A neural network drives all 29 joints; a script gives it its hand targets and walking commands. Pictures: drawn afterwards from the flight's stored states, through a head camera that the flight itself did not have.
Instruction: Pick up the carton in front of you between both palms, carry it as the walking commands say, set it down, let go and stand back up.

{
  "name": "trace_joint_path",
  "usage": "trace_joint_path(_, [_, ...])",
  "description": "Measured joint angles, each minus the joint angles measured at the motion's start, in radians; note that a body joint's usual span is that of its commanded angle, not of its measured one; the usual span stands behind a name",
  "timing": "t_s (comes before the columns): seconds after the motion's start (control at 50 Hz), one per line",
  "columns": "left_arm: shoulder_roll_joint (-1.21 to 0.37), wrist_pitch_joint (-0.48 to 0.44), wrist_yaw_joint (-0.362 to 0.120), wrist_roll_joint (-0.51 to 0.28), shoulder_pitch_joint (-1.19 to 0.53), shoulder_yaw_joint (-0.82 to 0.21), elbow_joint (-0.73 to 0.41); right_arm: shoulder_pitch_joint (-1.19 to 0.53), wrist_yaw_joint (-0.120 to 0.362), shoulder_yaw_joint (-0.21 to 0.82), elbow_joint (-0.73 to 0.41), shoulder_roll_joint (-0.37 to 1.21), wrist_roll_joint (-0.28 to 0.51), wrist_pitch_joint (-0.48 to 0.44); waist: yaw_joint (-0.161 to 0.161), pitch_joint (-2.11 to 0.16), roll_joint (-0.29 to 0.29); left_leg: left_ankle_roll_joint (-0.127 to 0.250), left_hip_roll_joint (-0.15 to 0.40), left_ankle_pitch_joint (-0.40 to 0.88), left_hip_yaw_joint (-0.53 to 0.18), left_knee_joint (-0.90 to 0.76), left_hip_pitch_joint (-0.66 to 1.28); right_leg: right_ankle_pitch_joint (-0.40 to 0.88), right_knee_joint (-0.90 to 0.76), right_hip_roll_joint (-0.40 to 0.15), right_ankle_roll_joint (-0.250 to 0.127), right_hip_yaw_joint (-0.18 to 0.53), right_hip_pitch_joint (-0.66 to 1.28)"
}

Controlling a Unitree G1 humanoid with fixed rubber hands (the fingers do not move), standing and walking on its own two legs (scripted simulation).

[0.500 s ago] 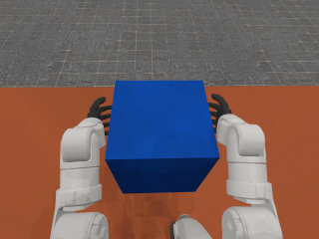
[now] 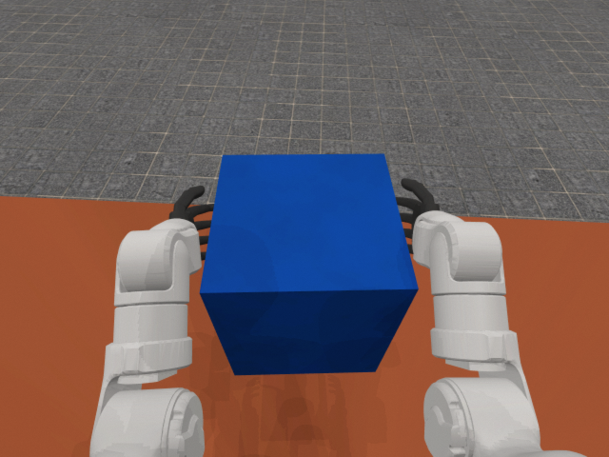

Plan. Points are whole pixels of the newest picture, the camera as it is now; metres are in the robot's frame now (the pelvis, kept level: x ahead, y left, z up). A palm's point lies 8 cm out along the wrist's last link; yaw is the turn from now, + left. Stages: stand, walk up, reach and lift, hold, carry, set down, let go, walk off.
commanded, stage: carry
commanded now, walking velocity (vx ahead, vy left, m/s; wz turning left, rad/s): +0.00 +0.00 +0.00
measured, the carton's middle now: (304, 271) +0.36 +0.00 +0.04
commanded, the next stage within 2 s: none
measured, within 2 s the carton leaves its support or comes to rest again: neither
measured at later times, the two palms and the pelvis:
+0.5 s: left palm (153, 255) +0.32 +0.17 +0.13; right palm (418, 253) +0.32 -0.13 +0.13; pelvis -0.03 +0.03 +0.00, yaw +0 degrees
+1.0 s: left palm (149, 263) +0.31 +0.18 +0.13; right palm (416, 260) +0.31 -0.12 +0.13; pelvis -0.04 +0.03 +0.00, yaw +0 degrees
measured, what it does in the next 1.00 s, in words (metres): stands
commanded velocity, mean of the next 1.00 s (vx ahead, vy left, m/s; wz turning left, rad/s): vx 0.00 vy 0.00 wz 0.00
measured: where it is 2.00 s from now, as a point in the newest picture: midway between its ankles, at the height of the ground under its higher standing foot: outside the picture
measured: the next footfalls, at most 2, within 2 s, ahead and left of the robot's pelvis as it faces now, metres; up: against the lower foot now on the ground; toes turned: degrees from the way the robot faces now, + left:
none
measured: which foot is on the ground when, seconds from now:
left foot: down 0.00-1.00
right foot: down 0.00-1.00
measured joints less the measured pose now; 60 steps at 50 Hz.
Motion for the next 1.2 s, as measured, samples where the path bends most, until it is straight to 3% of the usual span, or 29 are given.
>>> trace_joint_path(0.18, [0.014,0.007,-0.003,0.000,-0.012,-0.029,0.069,0.014,0.004,0.000,0.043,-0.010,0.001,0.007,0.001,-0.033,0.005,0.021,0.001,-0.038,0.019,0.038,-0.002,-0.012,0.016,-0.007,0.015,0.001,0.005])
trace_joint_path(0.7, [0.023,0.028,-0.007,0.004,-0.037,-0.029,0.194,-0.007,0.008,0.011,0.165,-0.028,0.001,0.029,0.000,-0.094,0.008,0.049,-0.022,0.042,0.049,-0.027,0.019,0.074,-0.055,-0.037,0.041,0.015,0.030])
trace_joint_path(1.2, [0.019,0.042,-0.007,0.009,-0.044,-0.022,0.139,-0.023,0.007,0.007,0.120,-0.029,0.000,0.042,-0.003,-0.045,0.012,0.053,-0.015,0.047,0.055,-0.002,-0.021,0.089,-0.047,-0.038,0.041,0.009,-0.003])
